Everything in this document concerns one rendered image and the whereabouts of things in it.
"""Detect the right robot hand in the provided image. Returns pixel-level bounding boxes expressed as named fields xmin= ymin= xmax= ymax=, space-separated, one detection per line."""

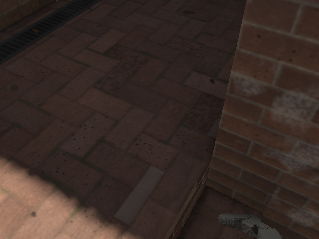
xmin=218 ymin=212 xmax=282 ymax=239

